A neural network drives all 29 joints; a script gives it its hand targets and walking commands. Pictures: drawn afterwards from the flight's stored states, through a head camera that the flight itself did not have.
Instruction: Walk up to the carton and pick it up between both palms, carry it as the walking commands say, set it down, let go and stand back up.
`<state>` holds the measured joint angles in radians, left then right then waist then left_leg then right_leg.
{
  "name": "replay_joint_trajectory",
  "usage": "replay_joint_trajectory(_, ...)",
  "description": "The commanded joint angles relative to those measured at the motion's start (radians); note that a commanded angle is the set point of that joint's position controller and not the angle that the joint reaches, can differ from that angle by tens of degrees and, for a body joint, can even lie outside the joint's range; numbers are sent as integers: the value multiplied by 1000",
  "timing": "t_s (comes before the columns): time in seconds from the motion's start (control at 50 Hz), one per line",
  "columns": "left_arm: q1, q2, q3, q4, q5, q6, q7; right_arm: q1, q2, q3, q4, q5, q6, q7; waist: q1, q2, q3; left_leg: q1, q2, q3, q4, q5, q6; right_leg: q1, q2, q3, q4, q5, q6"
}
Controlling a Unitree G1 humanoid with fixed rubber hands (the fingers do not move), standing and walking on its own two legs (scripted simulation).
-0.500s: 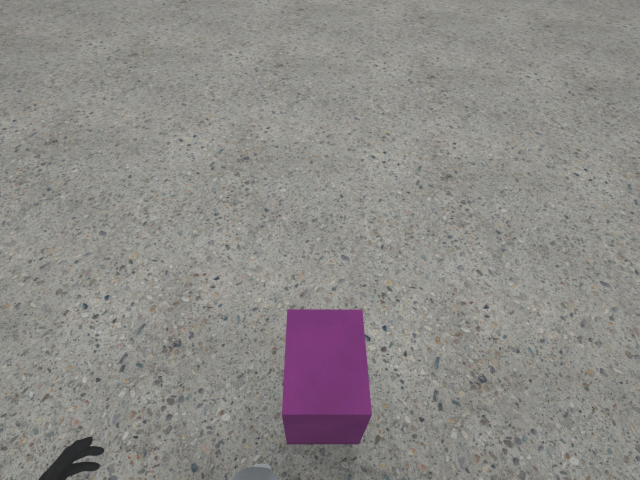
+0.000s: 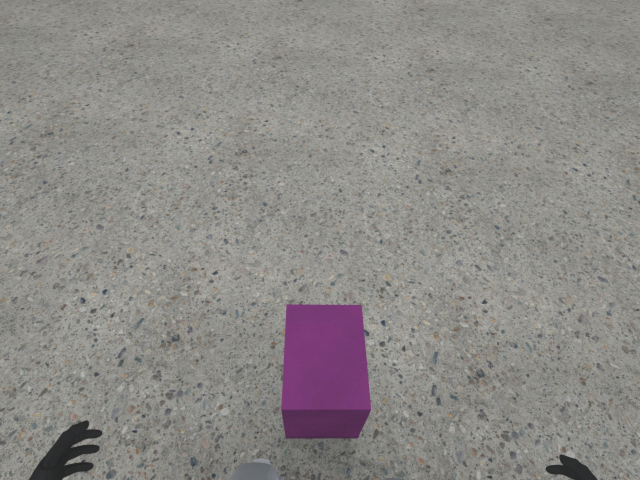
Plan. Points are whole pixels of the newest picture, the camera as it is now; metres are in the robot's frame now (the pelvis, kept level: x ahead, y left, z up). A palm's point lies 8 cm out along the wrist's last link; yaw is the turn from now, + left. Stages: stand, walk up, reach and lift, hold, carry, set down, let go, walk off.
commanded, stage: reach and lift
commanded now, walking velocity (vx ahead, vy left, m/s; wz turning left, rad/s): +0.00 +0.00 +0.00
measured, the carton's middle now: (323, 373) +0.47 -0.02 -0.59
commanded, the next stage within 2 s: none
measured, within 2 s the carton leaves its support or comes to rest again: neither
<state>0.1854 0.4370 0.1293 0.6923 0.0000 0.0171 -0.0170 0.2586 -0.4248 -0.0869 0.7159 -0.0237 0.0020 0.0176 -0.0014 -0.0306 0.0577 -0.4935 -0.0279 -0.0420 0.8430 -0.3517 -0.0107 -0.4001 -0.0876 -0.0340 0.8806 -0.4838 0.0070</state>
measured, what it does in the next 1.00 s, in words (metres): stands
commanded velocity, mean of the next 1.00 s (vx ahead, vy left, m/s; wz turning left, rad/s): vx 0.00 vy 0.00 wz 0.00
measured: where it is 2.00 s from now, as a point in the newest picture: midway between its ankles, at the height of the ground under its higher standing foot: outside the picture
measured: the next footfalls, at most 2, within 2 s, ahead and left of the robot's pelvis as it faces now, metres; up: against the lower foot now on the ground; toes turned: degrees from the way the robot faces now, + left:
none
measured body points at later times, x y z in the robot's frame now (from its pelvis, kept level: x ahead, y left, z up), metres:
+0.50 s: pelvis +0.02 -0.01 +0.00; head +0.15 +0.00 +0.42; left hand +0.25 +0.30 -0.10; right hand +0.20 -0.33 -0.10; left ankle +0.06 +0.13 -0.70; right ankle -0.01 -0.14 -0.70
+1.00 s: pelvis -0.05 +0.01 -0.04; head +0.20 +0.03 +0.33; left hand +0.38 +0.26 -0.14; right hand +0.34 -0.26 -0.14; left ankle +0.06 +0.13 -0.70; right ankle -0.01 -0.14 -0.70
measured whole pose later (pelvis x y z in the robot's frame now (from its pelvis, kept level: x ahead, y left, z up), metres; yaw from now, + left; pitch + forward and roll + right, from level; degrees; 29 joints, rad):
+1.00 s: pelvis -0.05 +0.01 -0.04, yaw -3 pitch +28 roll -2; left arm -0.64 0.37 0.19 0.62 0.00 0.17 0.01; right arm -0.60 -0.37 -0.11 0.71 0.07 0.14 0.00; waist 0.00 -0.03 0.10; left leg -1.20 0.01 -0.04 0.96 -0.25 -0.02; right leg -1.11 -0.04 -0.01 0.98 -0.36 0.04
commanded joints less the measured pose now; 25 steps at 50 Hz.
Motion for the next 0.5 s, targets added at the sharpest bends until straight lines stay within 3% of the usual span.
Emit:
replay_joint_trajectory(0.0,-127,48,113,-243,128,60,-21,-179,-109,-126,-143,-30,66,46,28,58,129,56,-31,135,-210,-144,-62,-136,114,-82,-310,-83,-22)
replay_joint_trajectory(0.02,-118,45,110,-266,119,71,-16,-141,-87,-110,-135,-24,83,47,15,55,143,47,-18,125,-240,-146,-56,-104,119,-83,-303,-41,-15)
replay_joint_trajectory(0.06,-90,43,115,-288,115,63,-12,-104,-84,-103,-100,-29,81,57,13,132,99,54,-5,105,-268,-115,-59,-65,132,-83,-253,28,-3)
replay_joint_trajectory(0.1,-103,41,110,-295,96,59,-10,-129,-95,-108,-125,-37,69,57,3,140,54,61,1,88,-266,-72,-49,-64,133,-76,-231,56,0)
replay_joint_trajectory(0.16,-118,35,111,-263,79,45,-14,-170,-83,-107,-155,-48,46,48,15,78,9,137,-20,85,-181,71,-51,-132,111,-38,-243,94,-8)
replay_joint_trajectory(0.18,-155,47,116,-276,80,36,-16,-210,-76,-99,-162,-44,35,44,22,91,-22,138,-28,93,-134,118,-57,-157,105,-24,-242,115,-8)
replay_joint_trajectory(0.22,-208,57,120,-256,66,20,-16,-251,-58,-97,-168,-41,17,33,20,49,-45,95,-24,76,-94,185,-50,-173,103,-11,-217,192,6)
replay_joint_trajectory(0.24,-196,46,109,-239,61,13,-16,-257,-40,-84,-163,-27,10,31,18,75,-89,84,-28,73,-79,218,-43,-148,110,-15,-186,263,13)
replay_joint_trajectory(0.26,-185,51,100,-221,38,6,-16,-250,-37,-80,-143,-23,10,24,12,49,-121,67,-29,74,-61,238,-44,-138,114,-11,-161,297,17)
replay_joint_trajectory(0.28,-228,63,107,-233,40,0,-15,-288,-34,-78,-165,-11,1,20,23,81,-145,53,-28,77,-43,255,-42,-149,113,-7,-149,314,22)
replay_joint_trajectory(0.32,-239,52,97,-218,14,-6,-12,-319,-36,-69,-177,-5,-6,12,26,58,-228,53,-28,64,-18,326,-37,-145,118,-2,-109,398,26)
replay_joint_trajectory(0.38,-231,62,106,-150,5,-12,-13,-325,-7,-42,-153,22,0,-5,42,73,-286,-5,-42,68,20,365,-33,-152,114,16,-65,520,32)
replay_joint_trajectory(0.48,-269,54,113,-121,-29,-38,-8,-376,32,-15,-161,53,-17,-26,49,81,-491,-43,-45,49,88,562,-27,-177,113,35,15,732,29)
